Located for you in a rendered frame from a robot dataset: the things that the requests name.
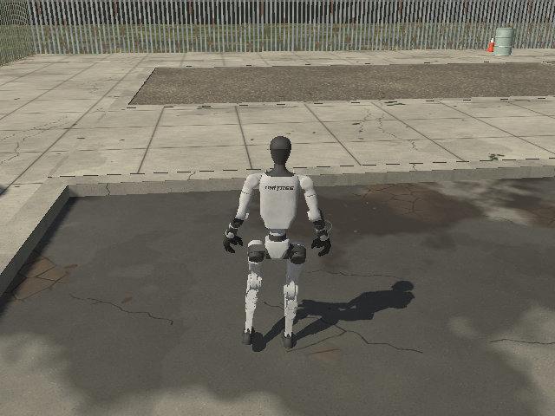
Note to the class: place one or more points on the left robot forearm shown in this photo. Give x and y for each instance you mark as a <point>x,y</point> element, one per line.
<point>234,225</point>

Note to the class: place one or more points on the robot right thigh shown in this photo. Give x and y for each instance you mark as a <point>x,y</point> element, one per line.
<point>297,255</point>

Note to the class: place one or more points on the left robot shin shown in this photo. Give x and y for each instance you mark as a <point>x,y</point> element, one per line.
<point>251,300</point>

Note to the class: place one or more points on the robot left hand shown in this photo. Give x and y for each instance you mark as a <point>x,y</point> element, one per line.
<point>234,241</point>

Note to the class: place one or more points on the left robot upper arm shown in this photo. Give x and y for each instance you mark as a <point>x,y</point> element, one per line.
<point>246,195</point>

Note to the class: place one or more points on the right robot forearm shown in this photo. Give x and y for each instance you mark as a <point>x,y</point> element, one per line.
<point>321,228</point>

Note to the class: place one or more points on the right robot upper arm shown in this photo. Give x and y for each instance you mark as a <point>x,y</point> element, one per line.
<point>310,194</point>

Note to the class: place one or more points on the robot right hand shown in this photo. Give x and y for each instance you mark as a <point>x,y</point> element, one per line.
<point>318,243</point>

